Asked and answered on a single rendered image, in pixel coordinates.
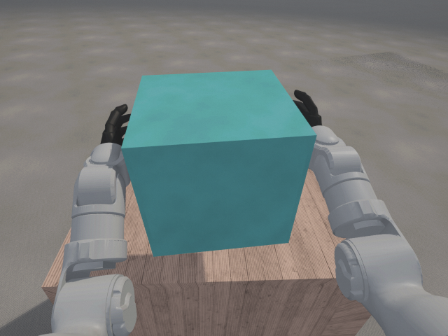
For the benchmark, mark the pedestal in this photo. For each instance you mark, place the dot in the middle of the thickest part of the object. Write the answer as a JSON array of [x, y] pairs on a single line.
[[273, 290]]

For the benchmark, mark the left robot upper arm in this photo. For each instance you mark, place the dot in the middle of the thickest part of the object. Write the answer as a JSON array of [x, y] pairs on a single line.
[[95, 306]]

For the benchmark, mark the left robot hand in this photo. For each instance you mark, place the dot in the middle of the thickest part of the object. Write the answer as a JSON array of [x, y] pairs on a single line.
[[113, 132]]

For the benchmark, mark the left robot forearm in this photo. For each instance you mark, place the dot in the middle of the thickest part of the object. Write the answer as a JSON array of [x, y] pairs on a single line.
[[97, 228]]

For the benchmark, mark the right robot upper arm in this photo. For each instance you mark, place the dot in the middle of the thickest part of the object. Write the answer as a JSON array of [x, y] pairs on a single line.
[[381, 272]]

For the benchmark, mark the right robot forearm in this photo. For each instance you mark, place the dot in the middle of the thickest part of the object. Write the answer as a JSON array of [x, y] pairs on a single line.
[[354, 208]]

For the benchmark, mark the carton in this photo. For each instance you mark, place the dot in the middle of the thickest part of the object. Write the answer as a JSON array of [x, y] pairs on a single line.
[[216, 160]]

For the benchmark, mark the right robot hand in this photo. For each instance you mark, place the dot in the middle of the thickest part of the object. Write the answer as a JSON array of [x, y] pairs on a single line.
[[307, 108]]

